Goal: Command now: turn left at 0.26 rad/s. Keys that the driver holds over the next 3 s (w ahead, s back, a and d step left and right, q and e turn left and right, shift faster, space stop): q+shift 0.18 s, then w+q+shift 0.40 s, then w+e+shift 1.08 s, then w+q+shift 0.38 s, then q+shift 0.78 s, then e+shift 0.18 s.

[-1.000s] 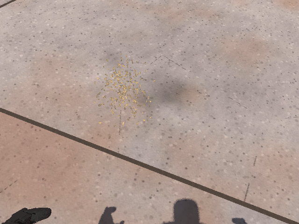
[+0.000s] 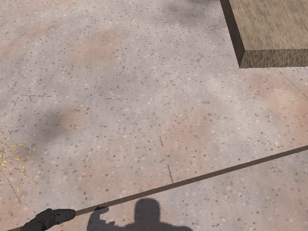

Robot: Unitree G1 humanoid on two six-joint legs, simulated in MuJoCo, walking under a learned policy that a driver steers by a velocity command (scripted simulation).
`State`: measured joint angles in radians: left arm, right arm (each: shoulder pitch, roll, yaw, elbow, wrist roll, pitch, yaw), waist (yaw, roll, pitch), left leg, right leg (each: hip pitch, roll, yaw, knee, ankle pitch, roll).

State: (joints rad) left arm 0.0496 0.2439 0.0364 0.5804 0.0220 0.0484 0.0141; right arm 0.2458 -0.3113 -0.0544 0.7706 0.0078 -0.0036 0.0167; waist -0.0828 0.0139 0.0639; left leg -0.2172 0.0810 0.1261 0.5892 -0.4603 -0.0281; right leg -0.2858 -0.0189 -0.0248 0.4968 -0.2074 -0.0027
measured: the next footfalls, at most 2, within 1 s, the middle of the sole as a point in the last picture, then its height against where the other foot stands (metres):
left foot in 0.42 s outside the picture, level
right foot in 0.84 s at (93, 221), level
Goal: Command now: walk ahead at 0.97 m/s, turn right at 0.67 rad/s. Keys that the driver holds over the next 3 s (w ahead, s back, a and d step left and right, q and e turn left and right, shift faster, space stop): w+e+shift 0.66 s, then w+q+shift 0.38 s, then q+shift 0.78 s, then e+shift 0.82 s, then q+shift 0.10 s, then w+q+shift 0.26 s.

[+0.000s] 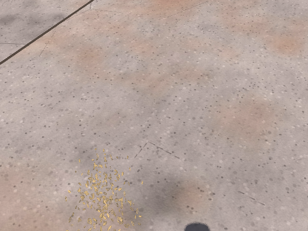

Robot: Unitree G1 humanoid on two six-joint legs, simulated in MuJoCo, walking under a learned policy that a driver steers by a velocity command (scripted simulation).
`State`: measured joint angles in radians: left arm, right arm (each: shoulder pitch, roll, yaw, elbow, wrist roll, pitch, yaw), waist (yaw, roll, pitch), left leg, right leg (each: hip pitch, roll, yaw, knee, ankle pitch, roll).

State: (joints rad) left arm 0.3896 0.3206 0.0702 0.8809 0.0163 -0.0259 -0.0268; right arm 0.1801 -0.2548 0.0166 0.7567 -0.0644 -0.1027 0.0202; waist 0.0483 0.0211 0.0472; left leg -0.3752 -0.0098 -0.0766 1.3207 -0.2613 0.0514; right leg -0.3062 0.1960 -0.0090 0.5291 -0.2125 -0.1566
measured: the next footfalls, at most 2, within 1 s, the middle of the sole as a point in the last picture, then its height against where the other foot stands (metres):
left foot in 0.30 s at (132, 222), level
right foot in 0.74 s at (215, 169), level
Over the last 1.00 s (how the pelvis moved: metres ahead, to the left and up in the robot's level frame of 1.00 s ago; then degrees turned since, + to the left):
0.41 0.25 -0.01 23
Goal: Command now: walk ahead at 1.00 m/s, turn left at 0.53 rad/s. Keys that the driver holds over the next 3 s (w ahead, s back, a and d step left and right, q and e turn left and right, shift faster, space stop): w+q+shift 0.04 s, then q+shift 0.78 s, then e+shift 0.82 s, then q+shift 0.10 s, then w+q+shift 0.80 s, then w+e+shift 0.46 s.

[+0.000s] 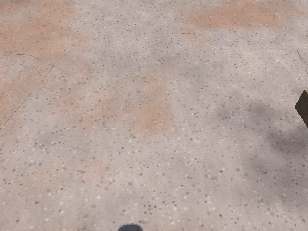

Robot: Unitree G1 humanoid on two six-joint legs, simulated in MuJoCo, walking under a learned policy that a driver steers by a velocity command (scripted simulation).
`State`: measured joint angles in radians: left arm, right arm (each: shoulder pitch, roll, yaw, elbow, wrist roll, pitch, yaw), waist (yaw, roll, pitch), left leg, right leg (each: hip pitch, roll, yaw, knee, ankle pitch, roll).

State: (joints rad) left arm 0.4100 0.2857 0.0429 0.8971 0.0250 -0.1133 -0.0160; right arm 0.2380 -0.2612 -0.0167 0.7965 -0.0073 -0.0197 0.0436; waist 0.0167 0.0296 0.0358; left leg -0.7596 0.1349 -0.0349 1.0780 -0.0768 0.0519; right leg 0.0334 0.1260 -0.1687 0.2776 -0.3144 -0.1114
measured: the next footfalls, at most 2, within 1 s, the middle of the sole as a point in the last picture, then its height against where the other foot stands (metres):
left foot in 0.18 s outside the picture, level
right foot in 0.62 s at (154, 202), level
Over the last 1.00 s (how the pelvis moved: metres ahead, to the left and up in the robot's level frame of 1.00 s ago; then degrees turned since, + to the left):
0.85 -0.23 0.01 -34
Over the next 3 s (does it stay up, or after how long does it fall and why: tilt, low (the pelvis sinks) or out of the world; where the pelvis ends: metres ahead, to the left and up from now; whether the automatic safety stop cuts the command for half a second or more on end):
stays up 1.10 0.57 0.00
